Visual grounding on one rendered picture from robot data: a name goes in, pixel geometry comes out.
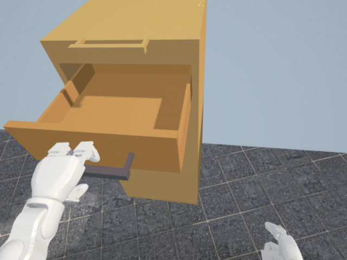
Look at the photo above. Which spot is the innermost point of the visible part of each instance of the left robot forearm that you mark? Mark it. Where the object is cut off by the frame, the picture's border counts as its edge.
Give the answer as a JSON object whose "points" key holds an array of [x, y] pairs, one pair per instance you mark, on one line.
{"points": [[33, 229]]}

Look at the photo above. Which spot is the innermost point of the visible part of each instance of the drawer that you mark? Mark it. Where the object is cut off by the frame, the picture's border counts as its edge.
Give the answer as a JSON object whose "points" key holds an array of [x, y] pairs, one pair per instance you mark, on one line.
{"points": [[138, 108]]}

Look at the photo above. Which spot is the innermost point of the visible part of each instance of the cabinet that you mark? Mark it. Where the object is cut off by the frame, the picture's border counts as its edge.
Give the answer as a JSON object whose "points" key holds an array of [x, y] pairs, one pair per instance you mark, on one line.
{"points": [[174, 33]]}

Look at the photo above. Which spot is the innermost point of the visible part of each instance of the right robot hand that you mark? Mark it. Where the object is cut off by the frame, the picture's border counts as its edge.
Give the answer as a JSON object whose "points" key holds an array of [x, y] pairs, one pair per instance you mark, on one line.
{"points": [[286, 248]]}

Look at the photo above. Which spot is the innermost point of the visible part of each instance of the left robot hand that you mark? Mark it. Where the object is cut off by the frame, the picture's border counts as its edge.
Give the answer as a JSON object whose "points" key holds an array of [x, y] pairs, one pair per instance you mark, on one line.
{"points": [[57, 175]]}

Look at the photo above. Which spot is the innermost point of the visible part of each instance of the handle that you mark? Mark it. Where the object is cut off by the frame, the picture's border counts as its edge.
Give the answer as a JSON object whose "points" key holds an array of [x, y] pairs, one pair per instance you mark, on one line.
{"points": [[108, 49], [110, 172]]}

